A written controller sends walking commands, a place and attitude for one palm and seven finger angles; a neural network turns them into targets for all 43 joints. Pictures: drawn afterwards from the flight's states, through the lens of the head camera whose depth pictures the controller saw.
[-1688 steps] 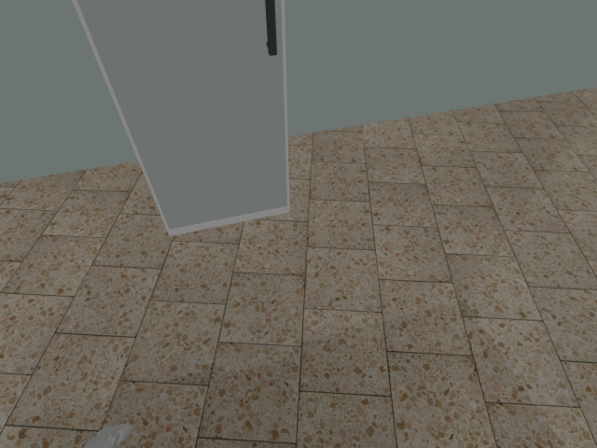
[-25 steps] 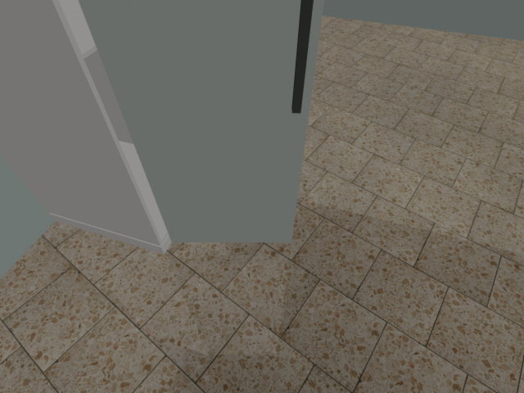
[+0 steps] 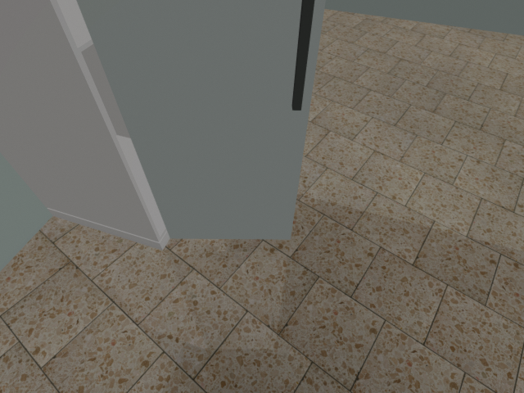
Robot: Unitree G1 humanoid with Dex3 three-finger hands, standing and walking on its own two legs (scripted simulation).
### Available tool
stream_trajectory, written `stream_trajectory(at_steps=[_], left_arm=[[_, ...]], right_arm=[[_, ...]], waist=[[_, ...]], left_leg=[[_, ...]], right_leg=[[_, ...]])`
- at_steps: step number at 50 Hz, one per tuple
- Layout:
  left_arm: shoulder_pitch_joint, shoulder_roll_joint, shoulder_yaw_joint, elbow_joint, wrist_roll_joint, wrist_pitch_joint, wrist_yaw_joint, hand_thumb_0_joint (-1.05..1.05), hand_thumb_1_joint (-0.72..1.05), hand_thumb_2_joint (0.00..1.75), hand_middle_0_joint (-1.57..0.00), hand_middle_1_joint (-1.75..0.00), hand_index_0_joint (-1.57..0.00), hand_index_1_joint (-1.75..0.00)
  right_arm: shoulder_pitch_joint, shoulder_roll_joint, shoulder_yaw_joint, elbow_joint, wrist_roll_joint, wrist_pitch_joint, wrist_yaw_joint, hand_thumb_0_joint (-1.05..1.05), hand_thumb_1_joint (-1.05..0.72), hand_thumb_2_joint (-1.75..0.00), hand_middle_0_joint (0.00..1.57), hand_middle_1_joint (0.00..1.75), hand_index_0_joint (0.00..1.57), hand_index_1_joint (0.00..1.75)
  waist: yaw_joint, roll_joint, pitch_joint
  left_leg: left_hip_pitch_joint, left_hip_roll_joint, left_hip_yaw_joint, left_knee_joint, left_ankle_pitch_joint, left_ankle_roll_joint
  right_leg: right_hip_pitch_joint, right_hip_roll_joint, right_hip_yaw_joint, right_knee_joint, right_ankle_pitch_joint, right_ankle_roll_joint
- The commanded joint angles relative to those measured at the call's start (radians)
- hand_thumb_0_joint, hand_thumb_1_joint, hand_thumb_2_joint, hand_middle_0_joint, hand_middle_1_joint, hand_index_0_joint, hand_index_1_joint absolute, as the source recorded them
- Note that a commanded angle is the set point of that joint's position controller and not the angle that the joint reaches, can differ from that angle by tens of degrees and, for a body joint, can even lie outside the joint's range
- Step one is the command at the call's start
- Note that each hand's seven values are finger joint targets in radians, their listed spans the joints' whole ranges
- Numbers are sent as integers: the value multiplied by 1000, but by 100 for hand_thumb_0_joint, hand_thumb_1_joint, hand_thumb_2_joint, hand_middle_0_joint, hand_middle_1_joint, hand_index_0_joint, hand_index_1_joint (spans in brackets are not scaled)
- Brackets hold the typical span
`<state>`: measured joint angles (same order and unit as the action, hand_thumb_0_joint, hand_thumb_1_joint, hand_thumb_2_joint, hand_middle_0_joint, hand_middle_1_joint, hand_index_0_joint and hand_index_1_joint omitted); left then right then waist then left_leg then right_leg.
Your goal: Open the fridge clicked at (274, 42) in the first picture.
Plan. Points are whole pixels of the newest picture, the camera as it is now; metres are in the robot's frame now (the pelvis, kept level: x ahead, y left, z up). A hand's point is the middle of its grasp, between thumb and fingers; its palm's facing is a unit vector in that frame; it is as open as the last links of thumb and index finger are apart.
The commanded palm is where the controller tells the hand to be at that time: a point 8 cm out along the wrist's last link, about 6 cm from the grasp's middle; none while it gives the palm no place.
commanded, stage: look to check the result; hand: right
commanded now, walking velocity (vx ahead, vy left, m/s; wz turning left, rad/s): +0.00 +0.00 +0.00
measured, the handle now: (301, 48) +0.77 -0.03 +0.15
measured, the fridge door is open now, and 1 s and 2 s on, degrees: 72 72 72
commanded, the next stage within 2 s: stand and wait in 0.06 s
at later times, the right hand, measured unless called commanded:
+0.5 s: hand out of the picture +0.05 -0.18 -0.17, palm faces -0.02 +0.97 -0.22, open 7.4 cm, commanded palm none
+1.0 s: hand out of the picture +0.06 -0.20 -0.17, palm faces -0.02 +0.97 -0.26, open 7.4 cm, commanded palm none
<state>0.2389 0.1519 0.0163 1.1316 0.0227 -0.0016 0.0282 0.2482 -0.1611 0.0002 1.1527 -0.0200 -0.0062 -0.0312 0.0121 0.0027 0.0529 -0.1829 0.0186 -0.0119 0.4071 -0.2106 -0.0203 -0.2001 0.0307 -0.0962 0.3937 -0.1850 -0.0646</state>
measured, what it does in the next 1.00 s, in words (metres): stands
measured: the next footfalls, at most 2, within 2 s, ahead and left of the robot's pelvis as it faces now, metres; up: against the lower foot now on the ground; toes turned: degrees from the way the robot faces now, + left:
none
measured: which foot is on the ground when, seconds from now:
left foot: down 0.00-1.00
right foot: down 0.00-1.00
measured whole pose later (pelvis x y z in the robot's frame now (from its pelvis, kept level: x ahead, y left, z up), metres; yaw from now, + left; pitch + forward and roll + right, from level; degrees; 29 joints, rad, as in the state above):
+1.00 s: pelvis +0.02 +0.01 +0.00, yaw +0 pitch -1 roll +0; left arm 0.15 0.24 0.01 1.15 0.02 -0.01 0.02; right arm 0.16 -0.25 0.00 1.15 -0.01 -0.02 -0.01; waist 0.01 0.01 0.05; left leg -0.11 0.00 0.00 0.33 -0.20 0.00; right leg -0.14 0.02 -0.08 0.34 -0.18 -0.04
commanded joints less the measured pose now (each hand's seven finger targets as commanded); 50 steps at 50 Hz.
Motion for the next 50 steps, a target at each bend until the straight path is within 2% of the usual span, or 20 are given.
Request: stream_trajectory(at_steps=[1,2,8,10,13,19,23,29,35,44,47,50], left_arm=[[40,126,19,-29,-5,-13,8,0,90,90,-20,-30,-20,-30],[41,137,20,-31,-6,-14,7,0,90,90,-20,-30,-20,-30],[17,142,17,-25,-6,-13,6,0,90,90,-20,-30,-20,-30],[12,147,16,-24,-4,-13,6,0,90,90,-20,-30,-20,-30],[6,157,16,-26,-5,-16,6,0,90,90,-20,-30,-20,-30],[-15,173,15,-24,-5,-16,5,0,90,90,-20,-30,-20,-30],[-27,187,18,-26,-6,-19,5,0,90,90,-20,-30,-20,-30],[-44,202,18,-23,-5,-18,4,0,90,90,-20,-30,-20,-30],[-59,223,18,-28,-5,-19,3,0,90,90,-20,-30,-20,-30],[-81,247,19,-32,-5,-21,3,0,90,90,-20,-30,-20,-30],[-84,257,19,-34,-6,-22,3,0,90,90,-20,-30,-20,-30],[-91,258,19,-32,-5,-21,2,0,90,90,-20,-30,-20,-30]], right_arm=[[41,-113,-22,-30,3,-12,-2,0,-90,-90,20,30,20,30],[41,-123,-23,-33,3,-15,-2,0,-90,-90,20,30,20,30],[14,-135,-23,-36,4,-14,-1,0,-90,-90,20,30,20,30],[10,-140,-24,-37,5,-14,0,0,-90,-90,20,30,20,30],[-5,-153,-25,-38,5,-17,1,0,-90,-90,20,30,20,30],[-28,-168,-25,-41,6,-17,3,0,-90,-90,20,30,20,30],[-34,-180,-28,-45,6,-21,4,0,-90,-90,20,30,20,30],[-54,-198,-29,-46,7,-22,6,0,-90,-90,20,30,20,30],[-61,-215,-29,-48,8,-23,8,0,-90,-90,20,30,20,30],[-82,-235,-31,-48,8,-24,11,0,-90,-90,20,30,20,30],[-80,-243,-33,-49,7,-26,11,0,-90,-90,20,30,20,30],[-89,-245,-32,-46,8,-24,12,0,-90,-90,20,30,20,30]], waist=[[-1,2,-14],[-2,7,-34],[-1,-4,-2],[-1,-17,-10],[0,-4,-30],[0,-8,-21],[-1,2,-50],[0,-8,-34],[-1,-20,-46],[-1,-11,-46],[-2,-1,-68],[-2,-2,-52]], left_leg=[[-39,76,-64,-67,61,52],[-30,76,-67,-69,71,53],[-34,81,-69,-82,60,55],[-30,80,-72,-84,60,55],[-14,85,-72,-84,98,56],[-7,85,-72,-94,94,56],[8,90,-74,-97,133,57],[11,91,-73,-109,122,58],[20,94,-75,-118,118,59],[25,96,-74,-125,124,60],[36,96,-74,-126,140,61],[29,96,-73,-130,122,59]], right_leg=[[41,-148,149,-103,18,14],[53,-148,147,-90,42,14],[46,-148,146,-99,40,19],[51,-148,146,-102,34,20],[70,-152,143,-92,89,20],[70,-153,145,-100,89,23],[95,-154,141,-90,130,23],[89,-155,144,-102,119,26],[102,-156,146,-105,120,27],[108,-160,149,-115,128,27],[121,-163,148,-110,145,26],[114,-163,151,-121,128,28]])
